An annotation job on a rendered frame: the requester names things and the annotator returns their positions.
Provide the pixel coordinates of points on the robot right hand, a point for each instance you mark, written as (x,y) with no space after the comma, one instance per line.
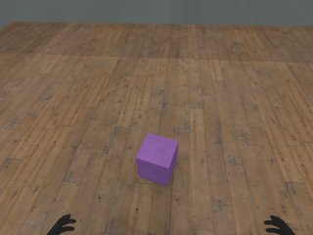
(276,221)

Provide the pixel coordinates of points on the carton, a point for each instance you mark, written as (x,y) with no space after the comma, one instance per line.
(157,158)

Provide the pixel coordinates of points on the robot left hand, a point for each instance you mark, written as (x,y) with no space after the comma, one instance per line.
(58,228)

